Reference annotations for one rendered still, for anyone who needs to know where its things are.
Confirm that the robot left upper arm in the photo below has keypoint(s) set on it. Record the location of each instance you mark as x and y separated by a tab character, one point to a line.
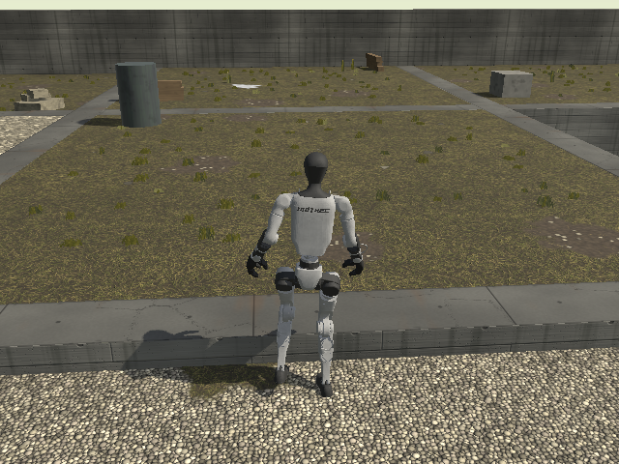
282	202

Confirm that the humanoid robot torso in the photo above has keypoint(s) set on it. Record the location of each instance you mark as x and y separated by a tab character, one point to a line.
312	221

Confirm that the left robot hand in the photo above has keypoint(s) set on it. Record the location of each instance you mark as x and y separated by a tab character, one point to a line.
251	264

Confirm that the humanoid robot head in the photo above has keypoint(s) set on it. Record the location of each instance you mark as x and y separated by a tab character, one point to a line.
316	165

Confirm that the robot right forearm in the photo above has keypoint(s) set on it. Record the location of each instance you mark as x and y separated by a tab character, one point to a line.
355	252

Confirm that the robot left forearm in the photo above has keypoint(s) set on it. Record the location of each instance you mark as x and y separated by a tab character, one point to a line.
260	249

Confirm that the right robot hand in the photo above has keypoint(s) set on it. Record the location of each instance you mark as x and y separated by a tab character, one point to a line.
359	266

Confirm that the robot right upper arm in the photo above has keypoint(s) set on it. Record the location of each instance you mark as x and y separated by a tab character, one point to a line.
347	220

